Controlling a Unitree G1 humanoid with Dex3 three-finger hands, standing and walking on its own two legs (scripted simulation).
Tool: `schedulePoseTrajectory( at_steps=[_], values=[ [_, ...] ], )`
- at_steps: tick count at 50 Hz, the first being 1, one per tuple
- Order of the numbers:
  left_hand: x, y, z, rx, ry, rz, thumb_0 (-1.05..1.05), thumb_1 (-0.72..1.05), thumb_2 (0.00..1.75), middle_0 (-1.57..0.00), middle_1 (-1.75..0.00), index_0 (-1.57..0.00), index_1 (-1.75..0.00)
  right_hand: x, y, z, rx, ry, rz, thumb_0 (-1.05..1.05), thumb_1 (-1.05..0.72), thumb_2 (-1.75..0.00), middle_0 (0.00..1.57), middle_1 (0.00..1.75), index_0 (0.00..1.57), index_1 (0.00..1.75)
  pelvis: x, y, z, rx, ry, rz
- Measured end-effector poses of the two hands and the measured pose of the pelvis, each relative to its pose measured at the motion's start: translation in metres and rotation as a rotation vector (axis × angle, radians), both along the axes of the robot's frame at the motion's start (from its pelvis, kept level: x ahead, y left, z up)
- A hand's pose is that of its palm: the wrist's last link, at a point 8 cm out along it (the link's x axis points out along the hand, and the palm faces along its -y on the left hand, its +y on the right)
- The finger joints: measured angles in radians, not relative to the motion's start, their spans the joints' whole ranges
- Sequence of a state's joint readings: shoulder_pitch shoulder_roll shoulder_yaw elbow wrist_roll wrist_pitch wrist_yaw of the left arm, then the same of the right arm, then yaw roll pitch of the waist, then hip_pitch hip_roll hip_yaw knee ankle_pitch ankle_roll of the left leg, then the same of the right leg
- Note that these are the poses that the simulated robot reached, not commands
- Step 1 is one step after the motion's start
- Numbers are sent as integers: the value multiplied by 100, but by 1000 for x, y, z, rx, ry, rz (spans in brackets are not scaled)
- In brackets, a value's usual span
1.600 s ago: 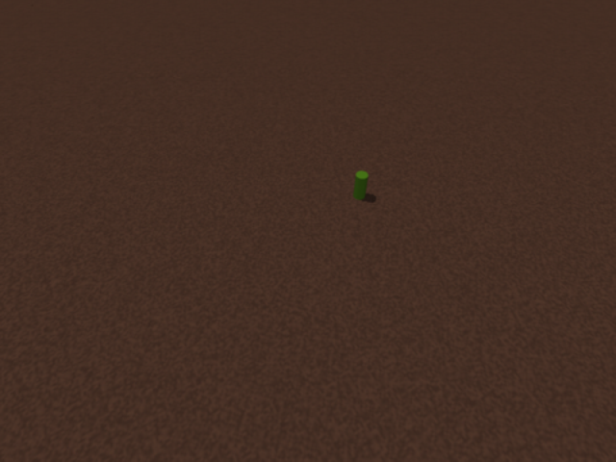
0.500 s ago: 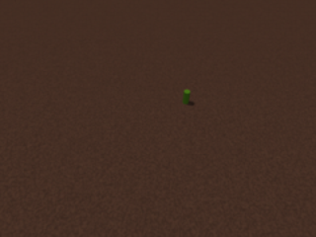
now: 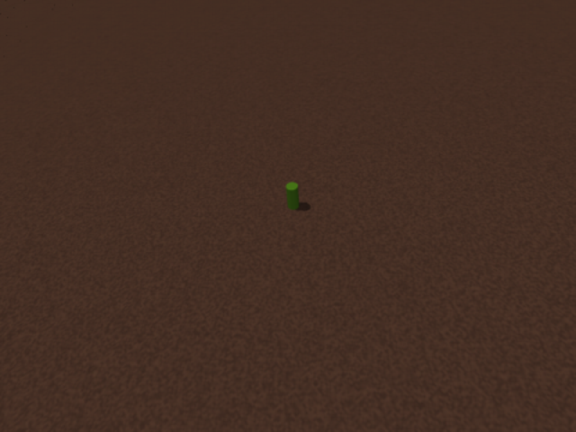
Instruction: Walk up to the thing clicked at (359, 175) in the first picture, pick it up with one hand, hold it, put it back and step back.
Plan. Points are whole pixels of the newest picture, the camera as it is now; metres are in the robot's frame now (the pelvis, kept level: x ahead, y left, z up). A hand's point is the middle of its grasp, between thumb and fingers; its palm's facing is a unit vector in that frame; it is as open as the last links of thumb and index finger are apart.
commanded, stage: walk up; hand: left
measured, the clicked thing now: (292, 196) +1.27 +0.13 -0.70
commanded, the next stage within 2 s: none
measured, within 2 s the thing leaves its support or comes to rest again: neither
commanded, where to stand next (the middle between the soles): +0.92 -0.04 m, yaw -7 degrees
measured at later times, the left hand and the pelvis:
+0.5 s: hand (155, 324) +0.33 +0.30 -0.13, palm faces -0.14 -0.92 -0.36, open 7.4 cm; pelvis +0.24 +0.03 +0.01, yaw -6 degrees
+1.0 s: hand (219, 223) +0.56 +0.22 -0.10, palm faces -0.14 -0.91 -0.40, open 7.4 cm; pelvis +0.45 -0.03 +0.01, yaw -9 degrees
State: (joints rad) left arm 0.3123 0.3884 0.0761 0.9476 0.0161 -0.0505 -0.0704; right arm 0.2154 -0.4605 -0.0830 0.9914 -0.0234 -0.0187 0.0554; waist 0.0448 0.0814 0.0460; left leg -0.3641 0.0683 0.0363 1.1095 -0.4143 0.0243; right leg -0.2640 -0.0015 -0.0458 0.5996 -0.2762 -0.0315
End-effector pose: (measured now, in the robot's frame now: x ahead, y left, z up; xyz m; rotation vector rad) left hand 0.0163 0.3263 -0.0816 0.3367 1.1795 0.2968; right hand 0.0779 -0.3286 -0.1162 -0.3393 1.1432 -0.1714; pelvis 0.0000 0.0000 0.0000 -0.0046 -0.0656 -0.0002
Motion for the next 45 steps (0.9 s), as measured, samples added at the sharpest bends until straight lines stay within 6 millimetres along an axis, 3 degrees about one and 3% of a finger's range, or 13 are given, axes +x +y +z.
schedulePoseTrajectory(
  at_steps=[6,13,17,19,27,33,38,41,45],
  values=[
    [30,-19,-4,-51,62,-17,1,90,90,-21,-30,-20,-30,58,9,22,35,-55,23,1,-90,-90,20,30,20,30,49,-6,12,-8,11,-39],
    [105,-7,-23,-82,63,-54,1,90,90,-21,-30,-20,-30,127,15,28,-17,-32,24,1,-90,-90,20,30,20,30,121,6,4,-38,31,-47],
    [165,13,-40,-76,74,-85,1,90,90,-21,-30,-20,-30,176,28,29,-48,-83,11,1,-90,-90,20,30,20,30,166,22,-7,1,31,-62],
    [199,16,-40,-71,75,-110,1,90,90,-21,-30,-20,-30,192,35,33,-50,-125,-8,1,-90,-90,20,30,20,30,185,28,-6,-1,28,-75],
    [345,18,-9,-51,-56,-234,1,91,90,-20,-30,-20,-29,206,41,44,-29,-75,-123,0,-90,-90,20,30,21,30,261,27,13,4,17,-102],
    [435,-4,4,-33,-93,-303,1,91,90,-20,-30,-20,-29,218,26,26,-6,17,-175,1,-90,-90,20,30,21,30,315,14,9,28,15,-124],
    [503,-37,2,-5,-123,-335,1,91,90,-20,-30,-20,-29,249,0,-7,22,58,-209,1,-90,-90,20,30,21,30,368,-10,-9,36,19,-138],
    [528,-56,3,-1,-165,-326,1,91,90,-20,-30,-20,-29,281,-8,-18,42,75,-200,1,-90,-90,20,30,20,30,391,-23,-12,16,7,-136],
    [538,-69,13,-16,-164,-283,1,90,90,-20,-30,-20,-29,332,-12,-8,66,45,-166,1,-90,-90,20,30,20,30,420,-31,3,35,-1,-147]
  ],
)
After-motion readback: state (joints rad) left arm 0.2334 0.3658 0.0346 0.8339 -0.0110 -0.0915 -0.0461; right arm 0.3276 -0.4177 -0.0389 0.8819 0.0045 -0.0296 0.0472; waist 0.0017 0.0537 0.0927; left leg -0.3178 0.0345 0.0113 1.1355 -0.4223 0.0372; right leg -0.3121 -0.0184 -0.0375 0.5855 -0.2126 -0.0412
